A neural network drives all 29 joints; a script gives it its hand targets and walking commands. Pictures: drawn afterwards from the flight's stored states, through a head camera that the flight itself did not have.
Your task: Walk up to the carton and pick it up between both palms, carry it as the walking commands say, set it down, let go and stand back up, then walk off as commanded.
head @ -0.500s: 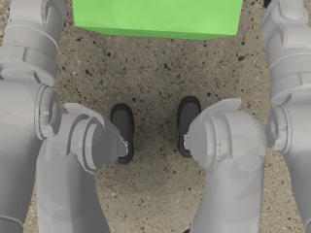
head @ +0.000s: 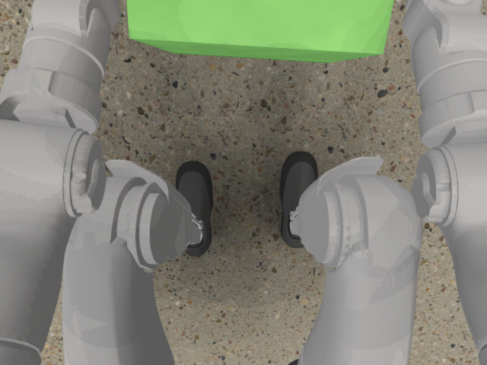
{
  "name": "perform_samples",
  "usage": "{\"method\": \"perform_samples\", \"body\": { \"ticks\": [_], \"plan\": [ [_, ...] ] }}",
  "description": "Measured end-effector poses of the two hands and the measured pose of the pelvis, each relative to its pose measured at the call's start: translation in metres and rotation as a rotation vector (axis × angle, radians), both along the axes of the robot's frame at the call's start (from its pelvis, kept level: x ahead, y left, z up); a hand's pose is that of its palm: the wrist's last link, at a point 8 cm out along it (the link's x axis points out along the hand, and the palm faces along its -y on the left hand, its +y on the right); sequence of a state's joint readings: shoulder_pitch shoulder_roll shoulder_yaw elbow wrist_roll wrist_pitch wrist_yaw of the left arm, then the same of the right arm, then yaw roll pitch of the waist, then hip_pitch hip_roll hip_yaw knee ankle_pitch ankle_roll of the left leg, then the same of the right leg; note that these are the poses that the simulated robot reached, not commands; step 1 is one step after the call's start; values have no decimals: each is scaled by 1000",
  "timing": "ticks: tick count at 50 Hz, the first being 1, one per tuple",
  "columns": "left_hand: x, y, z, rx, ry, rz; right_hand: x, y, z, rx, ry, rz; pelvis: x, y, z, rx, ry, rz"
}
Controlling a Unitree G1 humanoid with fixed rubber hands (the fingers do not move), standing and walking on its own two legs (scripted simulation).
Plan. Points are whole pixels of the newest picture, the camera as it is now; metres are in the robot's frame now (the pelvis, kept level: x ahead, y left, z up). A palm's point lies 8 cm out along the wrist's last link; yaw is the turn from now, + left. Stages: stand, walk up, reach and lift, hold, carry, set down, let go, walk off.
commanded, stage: reach and lift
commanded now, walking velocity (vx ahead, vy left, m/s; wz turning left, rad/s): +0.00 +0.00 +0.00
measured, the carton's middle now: out of the picture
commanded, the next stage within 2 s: none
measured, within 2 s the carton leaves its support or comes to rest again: leaves its support in 0.56 s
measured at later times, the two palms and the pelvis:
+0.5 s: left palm out of the picture +0.56 +0.10 -0.17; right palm out of the picture +0.51 -0.26 -0.17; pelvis +0.00 +0.00 +0.00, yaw +0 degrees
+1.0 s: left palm out of the picture +0.54 +0.10 -0.13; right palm out of the picture +0.50 -0.26 -0.13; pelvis -0.02 +0.01 +0.00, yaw -2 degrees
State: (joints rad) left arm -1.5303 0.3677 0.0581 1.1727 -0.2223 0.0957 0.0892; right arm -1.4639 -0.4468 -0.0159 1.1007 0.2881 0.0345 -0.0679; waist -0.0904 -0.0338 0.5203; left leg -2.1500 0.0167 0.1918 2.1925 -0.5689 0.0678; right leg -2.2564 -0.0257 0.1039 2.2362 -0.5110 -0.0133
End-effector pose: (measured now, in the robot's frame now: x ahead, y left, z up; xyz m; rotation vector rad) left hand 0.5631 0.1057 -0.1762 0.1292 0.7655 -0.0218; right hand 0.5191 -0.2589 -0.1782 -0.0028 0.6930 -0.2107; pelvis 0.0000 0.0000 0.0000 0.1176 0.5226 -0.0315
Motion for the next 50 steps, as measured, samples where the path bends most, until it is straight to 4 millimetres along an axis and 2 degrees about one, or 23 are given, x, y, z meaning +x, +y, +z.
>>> {"method": "perform_samples", "body": {
  "ticks": [19, 26, 33, 39, 50],
  "plan": [
    [-1, -1, 1, 12, 3, -1, 0, 0, 1, 13, 15, -16, -1, -1, -1, 0, -5, 2],
    [-3, -10, 7, 66, 7, -47, -6, -5, 5, -13, 37, -60, -6, -1, -3, -1, -21, 4],
    [-4, -20, 30, 58, -26, -66, -20, -12, 21, -22, 9, -76, -12, -1, -3, -3, -63, -2],
    [-14, -17, 45, 60, -33, -53, -22, -11, 39, -11, -2, -75, -17, -1, -2, -4, -103, -12],
    [-20, -4, 50, 48, -12, -35, -22, 1, 50, -17, 20, -59, -19, 5, 2, -27, -115, -15]
  ]
}}
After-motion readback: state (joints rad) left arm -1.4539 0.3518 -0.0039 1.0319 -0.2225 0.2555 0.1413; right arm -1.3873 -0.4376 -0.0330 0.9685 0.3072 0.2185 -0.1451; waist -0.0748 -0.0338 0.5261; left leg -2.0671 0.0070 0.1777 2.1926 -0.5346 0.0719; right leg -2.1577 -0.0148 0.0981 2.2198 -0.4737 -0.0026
